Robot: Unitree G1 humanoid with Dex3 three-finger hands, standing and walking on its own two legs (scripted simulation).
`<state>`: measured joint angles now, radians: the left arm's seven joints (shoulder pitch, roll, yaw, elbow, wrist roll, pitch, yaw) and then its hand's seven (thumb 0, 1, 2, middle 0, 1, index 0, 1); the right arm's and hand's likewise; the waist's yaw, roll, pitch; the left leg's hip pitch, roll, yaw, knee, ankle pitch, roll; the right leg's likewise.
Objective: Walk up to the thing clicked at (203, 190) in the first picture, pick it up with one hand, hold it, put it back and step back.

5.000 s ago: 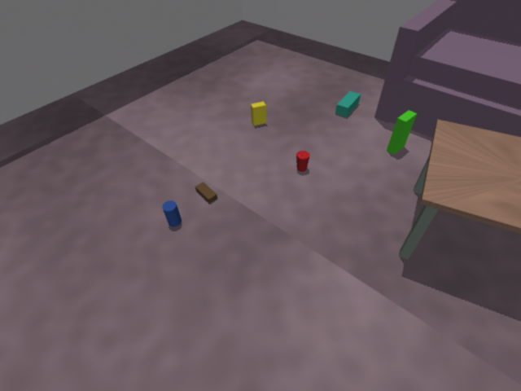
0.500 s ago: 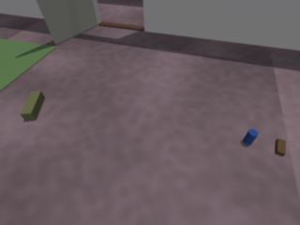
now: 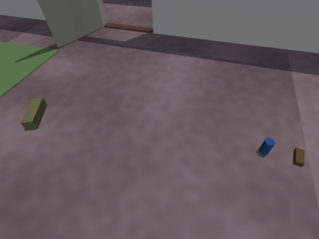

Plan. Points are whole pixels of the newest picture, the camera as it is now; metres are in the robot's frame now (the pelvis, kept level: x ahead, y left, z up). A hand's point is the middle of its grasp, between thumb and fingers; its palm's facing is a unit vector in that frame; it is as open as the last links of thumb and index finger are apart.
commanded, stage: stand
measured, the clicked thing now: (299, 157) +0.79 -0.95 -0.77
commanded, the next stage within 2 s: walk up in 1.04 s
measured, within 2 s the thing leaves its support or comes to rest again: neither
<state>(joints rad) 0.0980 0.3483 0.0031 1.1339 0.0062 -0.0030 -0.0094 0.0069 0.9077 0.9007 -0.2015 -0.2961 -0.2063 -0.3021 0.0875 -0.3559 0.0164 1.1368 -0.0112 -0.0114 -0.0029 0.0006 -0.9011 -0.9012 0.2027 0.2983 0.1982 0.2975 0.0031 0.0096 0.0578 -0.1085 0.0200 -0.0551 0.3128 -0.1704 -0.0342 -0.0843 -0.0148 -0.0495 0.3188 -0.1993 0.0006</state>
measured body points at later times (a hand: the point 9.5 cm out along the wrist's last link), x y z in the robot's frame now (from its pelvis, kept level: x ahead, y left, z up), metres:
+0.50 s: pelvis +0.00 +0.00 +0.00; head +0.01 +0.00 +0.45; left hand +0.07 +0.30 -0.13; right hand +0.07 -0.30 -0.14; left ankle +0.00 +0.14 -0.75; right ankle -0.02 -0.12 -0.75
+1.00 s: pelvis -0.01 +0.00 +0.00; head +0.00 +0.00 +0.45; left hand +0.07 +0.30 -0.13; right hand +0.07 -0.30 -0.13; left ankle +0.00 +0.14 -0.75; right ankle -0.02 -0.12 -0.75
